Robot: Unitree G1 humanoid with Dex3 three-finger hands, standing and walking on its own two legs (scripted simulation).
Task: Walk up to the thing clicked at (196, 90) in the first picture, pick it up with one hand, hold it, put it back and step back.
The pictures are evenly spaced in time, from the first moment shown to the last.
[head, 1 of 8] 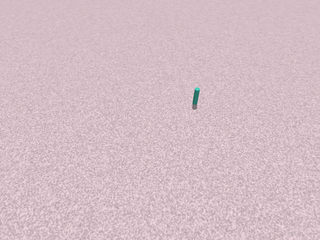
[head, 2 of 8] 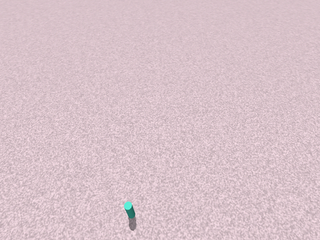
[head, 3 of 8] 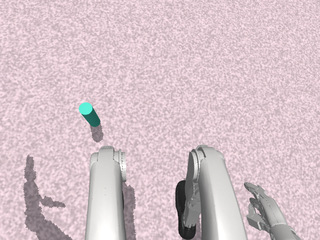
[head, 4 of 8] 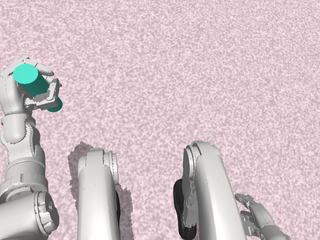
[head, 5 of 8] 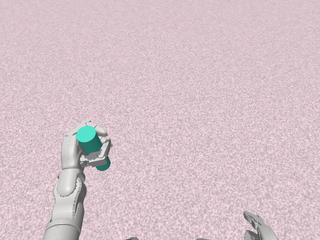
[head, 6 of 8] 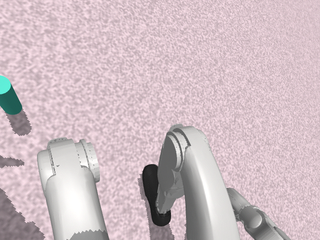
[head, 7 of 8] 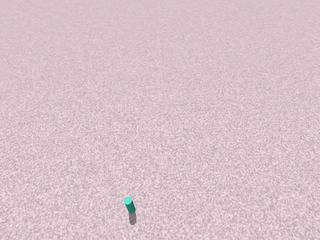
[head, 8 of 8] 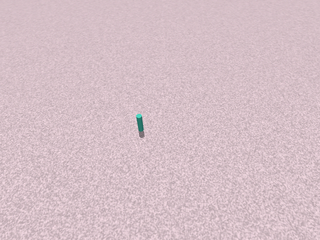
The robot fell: no
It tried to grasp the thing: yes
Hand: left
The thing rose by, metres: 0.69
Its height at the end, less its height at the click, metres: +0.00
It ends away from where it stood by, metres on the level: 0.02
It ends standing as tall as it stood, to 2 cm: yes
